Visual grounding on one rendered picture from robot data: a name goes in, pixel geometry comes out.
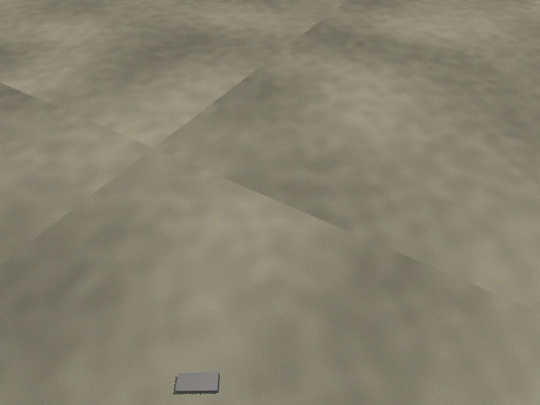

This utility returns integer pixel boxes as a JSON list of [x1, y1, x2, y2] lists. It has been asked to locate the small box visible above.
[[175, 372, 220, 393]]

